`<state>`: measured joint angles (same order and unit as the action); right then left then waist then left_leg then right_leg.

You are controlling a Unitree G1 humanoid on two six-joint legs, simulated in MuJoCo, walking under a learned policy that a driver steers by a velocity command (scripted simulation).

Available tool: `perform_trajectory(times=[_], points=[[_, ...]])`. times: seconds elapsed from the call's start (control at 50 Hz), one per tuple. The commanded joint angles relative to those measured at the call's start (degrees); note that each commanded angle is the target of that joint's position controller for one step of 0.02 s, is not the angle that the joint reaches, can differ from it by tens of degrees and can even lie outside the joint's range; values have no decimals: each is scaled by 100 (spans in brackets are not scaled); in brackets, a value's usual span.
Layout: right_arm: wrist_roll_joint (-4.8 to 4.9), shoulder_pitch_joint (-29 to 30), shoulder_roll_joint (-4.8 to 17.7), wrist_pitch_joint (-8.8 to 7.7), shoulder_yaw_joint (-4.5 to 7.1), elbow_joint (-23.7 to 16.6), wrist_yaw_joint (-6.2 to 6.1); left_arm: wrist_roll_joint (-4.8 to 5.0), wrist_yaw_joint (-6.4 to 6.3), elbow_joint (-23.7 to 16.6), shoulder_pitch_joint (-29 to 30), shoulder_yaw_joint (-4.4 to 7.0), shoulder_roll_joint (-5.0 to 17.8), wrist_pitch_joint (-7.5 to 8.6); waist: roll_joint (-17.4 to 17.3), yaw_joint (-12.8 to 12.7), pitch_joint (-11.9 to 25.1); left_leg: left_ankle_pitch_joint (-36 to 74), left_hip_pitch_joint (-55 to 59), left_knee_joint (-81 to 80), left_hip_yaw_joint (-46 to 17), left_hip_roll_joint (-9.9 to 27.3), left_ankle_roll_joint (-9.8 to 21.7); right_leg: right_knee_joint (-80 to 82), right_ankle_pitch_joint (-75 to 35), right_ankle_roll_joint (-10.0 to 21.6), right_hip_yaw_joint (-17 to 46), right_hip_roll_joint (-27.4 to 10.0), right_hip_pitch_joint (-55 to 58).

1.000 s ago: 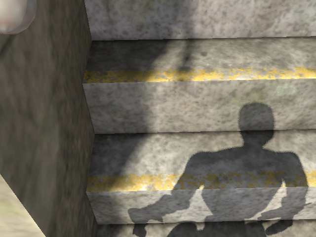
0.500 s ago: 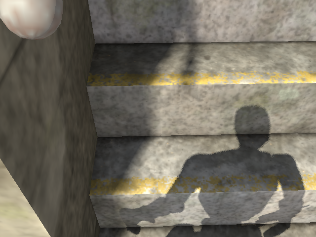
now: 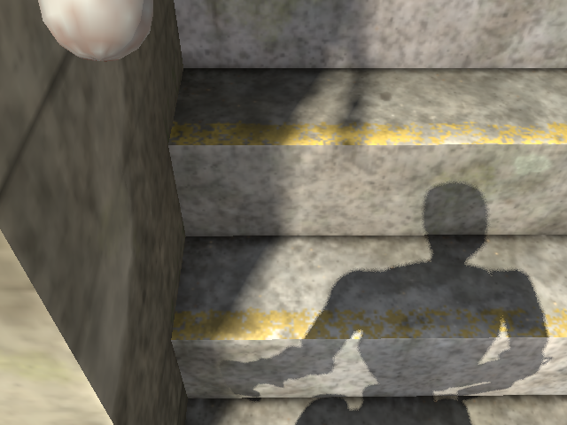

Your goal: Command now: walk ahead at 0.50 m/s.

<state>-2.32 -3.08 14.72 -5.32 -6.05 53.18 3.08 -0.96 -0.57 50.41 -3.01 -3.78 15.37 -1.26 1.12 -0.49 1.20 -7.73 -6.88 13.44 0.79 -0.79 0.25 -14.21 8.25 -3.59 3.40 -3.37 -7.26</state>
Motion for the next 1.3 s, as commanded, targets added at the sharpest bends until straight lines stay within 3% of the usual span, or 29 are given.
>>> perform_trajectory(times=[0.02,0.16,0.18,0.28,0.3,0.36,0.38,0.42,0.48,0.64,0.68,0.84,0.88,1.22,1.24,1.3], points=[[12,391,682,-74,148,-382,-37,-23,35,-390,421,134,608,59,-68,-22,485,991,201,-254,-481,643,-136,-27,-1362,241,175,-343,203],[14,512,627,-67,149,-448,-49,-48,66,-342,514,154,524,64,-126,-52,500,526,104,-318,-469,639,-139,37,-1143,261,195,-358,224],[3,531,722,-63,188,-480,-28,-34,43,-285,437,175,565,82,-213,-66,535,334,121,-319,-460,602,-154,85,-928,229,189,-333,229],[8,589,635,-62,190,-539,-21,-42,28,-210,524,191,513,118,-124,-47,429,201,47,-314,-470,609,-167,149,-893,249,178,-319,143],[16,557,709,-57,202,-572,-31,-3,-8,-158,454,214,636,122,-135,10,584,143,156,-180,-436,588,-116,67,-930,229,199,-298,141],[13,571,636,-47,180,-582,-32,-5,-30,-130,492,204,565,109,-121,7,482,-49,-15,-182,-464,589,-101,70,-798,235,184,-269,85],[-39,263,912,-10,288,-386,-119,-97,-89,-8,132,282,820,130,-152,-13,572,-367,48,-93,-412,550,-122,189,-546,282,198,-204,71],[-54,295,824,12,284,-397,-180,-65,-126,11,230,287,739,143,-99,25,308,-467,-151,-117,-441,544,-132,186,-475,295,164,-161,-52],[-33,281,729,-8,281,-372,-202,-50,-144,52,163,285,661,149,-89,10,302,-343,-198,-79,-416,539,-139,174,-670,324,182,-172,-3],[-21,90,778,-36,285,-274,-187,-32,-144,27,51,282,726,141,-47,14,406,94,-139,-29,-377,542,-151,117,-1236,362,221,-207,205],[-24,113,754,-67,283,-257,-181,-75,-149,30,-60,263,686,153,-118,-46,370,156,-142,-46,-399,560,-141,137,-1127,348,197,-220,205],[-6,-6,788,-76,282,-200,-167,-51,-161,-54,-100,266,732,153,-112,-12,464,622,25,12,-387,578,-109,128,-1438,325,198,-235,277],[-1,-25,779,-59,270,-230,-171,3,-164,-90,-3,280,756,130,-72,39,506,619,35,6,-362,573,-117,121,-1588,331,215,-224,328],[0,9,775,-32,273,-341,-165,-24,-174,-90,8,324,736,121,-145,25,432,738,80,-63,-414,576,-76,155,-1398,258,194,-250,305],[48,309,518,-56,171,-551,-87,93,-120,-189,342,261,519,107,-174,43,292,1187,24,-111,-497,615,-80,20,-1608,229,161,-286,225],[53,210,680,-68,195,-579,-30,40,-69,-174,207,261,625,103,-185,2,624,1389,299,-26,-455,616,-80,-37,-1622,204,163,-304,306]])
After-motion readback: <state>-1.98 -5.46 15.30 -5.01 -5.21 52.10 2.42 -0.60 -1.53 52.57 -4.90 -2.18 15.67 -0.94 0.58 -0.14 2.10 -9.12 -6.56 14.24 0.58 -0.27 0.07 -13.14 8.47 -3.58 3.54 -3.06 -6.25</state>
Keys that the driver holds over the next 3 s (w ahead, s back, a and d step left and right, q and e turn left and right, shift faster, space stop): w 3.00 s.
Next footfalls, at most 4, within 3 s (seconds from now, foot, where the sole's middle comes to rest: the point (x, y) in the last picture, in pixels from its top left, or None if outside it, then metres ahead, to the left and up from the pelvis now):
none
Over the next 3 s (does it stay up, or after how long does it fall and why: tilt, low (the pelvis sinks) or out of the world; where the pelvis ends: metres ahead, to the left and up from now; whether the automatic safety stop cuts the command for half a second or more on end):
stays up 0.00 0.00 0.00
